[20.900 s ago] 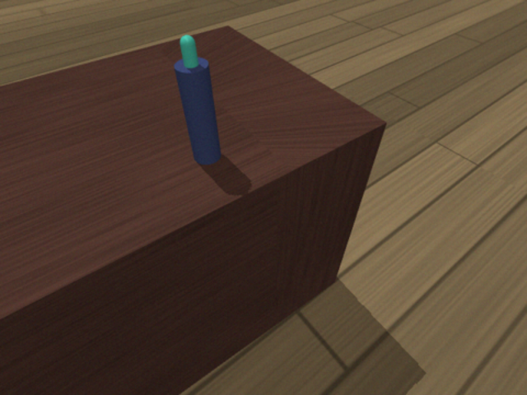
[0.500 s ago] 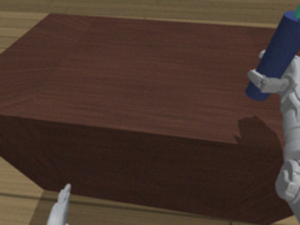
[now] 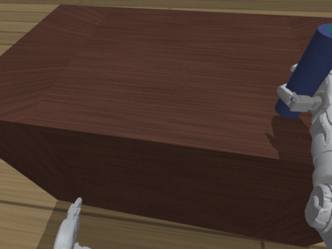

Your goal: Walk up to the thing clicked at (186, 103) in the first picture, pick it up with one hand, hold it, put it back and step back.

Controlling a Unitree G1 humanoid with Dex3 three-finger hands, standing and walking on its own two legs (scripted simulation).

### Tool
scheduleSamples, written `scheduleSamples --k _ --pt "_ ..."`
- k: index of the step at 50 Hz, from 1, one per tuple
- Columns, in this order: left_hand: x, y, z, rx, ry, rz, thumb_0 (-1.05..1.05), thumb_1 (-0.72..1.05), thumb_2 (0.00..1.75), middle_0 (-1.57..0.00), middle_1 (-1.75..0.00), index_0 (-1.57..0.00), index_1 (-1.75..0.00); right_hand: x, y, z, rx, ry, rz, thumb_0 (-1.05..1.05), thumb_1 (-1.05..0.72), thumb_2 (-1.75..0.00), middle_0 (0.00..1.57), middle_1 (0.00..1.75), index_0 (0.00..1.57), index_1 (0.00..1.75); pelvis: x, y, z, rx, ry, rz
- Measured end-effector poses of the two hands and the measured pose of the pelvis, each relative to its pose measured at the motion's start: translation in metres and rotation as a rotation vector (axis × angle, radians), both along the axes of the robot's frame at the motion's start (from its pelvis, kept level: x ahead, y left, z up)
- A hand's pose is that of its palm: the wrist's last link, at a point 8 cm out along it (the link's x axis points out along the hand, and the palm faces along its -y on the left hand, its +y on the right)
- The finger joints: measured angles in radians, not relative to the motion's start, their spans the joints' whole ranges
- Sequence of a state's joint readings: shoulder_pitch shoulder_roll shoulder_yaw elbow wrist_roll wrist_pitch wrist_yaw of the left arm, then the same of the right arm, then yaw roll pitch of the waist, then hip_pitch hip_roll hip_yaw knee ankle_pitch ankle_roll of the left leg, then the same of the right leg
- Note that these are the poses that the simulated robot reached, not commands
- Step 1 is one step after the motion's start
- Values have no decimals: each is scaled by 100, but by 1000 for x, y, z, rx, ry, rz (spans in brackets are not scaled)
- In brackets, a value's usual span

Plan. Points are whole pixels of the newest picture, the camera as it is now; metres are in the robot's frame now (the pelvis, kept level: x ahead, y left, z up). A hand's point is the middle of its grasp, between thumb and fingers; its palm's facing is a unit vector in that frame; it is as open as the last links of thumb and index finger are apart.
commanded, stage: lower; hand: right
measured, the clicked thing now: (312, 68) +0.47 -0.23 +0.20
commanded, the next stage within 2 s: loosen in 0.56 s
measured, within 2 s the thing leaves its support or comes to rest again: rests again in 0.46 s
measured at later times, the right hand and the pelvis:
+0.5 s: hand (291, 98) +0.47 -0.23 +0.11, palm faces +0.21 +0.98 +0.02, open 8.4 cm; pelvis +0.00 +0.00 -0.01, yaw +0 degrees
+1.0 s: hand (291, 100) +0.47 -0.23 +0.11, palm faces +0.20 +0.98 +0.02, open 9.8 cm; pelvis +0.00 +0.00 -0.02, yaw +0 degrees
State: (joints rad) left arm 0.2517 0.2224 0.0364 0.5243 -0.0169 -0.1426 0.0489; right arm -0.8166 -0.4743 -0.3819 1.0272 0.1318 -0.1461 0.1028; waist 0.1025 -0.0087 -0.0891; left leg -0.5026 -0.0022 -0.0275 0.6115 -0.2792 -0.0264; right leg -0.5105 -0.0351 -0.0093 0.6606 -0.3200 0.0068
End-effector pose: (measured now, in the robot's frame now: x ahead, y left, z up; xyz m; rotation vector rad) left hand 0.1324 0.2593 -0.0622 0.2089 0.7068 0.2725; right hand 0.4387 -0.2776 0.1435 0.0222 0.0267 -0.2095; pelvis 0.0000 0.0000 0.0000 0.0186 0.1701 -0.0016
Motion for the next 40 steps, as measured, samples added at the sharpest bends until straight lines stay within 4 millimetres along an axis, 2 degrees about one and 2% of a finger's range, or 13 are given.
scheduleSamples --k 29,36,40 --pt "2 4 -3 18 3 -13 -1 -53 6 -5 -4 -5 -5 2 -3 -34 4 6 1 -1 26 -116 82 116 83 115 1 3 -12 1 46 -5" --pt "0 3 -6 18 6 -16 -1 -53 6 -5 -4 -5 -5 1 -5 -35 4 -8 -1 -1 25 -115 83 115 83 114 -1 3 -15 1 55 -7" --pt "0 5 -3 26 -7 -19 -1 -52 5 -5 -5 -6 -4 0 -6 -35 4 -7 1 -1 23 -109 86 109 86 107 -3 3 -16 0 56 -8"
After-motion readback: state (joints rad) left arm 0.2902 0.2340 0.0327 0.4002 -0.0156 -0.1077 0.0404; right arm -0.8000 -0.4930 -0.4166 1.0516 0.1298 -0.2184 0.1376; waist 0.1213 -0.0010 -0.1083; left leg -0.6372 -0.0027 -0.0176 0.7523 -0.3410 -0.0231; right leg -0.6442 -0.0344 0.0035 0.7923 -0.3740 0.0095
